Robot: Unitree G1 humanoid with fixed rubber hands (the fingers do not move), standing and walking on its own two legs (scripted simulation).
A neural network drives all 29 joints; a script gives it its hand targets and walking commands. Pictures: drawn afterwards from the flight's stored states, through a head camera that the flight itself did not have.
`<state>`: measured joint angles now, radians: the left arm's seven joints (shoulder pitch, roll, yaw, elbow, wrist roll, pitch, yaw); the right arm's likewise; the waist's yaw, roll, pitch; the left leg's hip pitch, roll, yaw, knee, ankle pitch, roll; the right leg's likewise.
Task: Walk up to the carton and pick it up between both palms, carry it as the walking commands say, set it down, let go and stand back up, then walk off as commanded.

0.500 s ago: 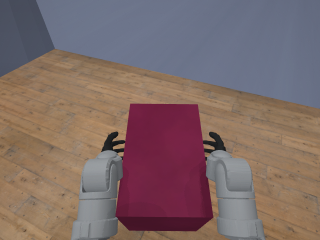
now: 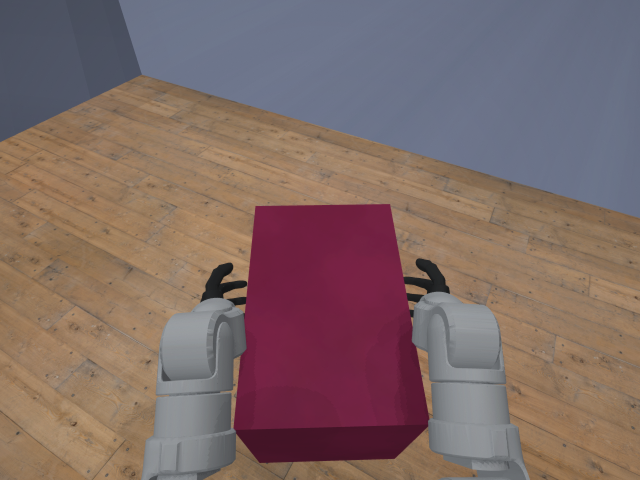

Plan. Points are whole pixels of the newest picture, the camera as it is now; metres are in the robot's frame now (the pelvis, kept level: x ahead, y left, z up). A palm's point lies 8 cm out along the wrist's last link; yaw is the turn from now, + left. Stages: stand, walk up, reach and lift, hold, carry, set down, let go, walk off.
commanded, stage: carry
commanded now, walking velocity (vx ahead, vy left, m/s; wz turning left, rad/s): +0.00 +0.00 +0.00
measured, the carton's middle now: (325, 332) +0.32 +0.01 +0.00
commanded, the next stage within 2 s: hold in 0.46 s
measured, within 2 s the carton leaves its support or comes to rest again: neither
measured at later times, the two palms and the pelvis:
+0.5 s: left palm (215, 317) +0.29 +0.14 +0.09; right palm (435, 314) +0.30 -0.12 +0.09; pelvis +0.00 +0.00 +0.00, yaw +0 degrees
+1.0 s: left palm (201, 325) +0.30 +0.16 +0.06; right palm (420, 322) +0.31 -0.11 +0.05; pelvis +0.01 +0.01 +0.01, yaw -2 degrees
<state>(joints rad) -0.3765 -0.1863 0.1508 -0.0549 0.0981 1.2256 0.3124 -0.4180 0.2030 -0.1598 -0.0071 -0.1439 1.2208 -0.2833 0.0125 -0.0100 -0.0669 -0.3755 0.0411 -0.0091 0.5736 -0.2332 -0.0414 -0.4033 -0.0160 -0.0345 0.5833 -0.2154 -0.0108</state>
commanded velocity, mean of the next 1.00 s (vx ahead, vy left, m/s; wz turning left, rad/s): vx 0.00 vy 0.00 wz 0.00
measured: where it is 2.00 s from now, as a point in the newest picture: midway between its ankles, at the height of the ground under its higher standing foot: outside the picture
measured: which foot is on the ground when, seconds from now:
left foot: down 0.00-1.00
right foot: down 0.00-1.00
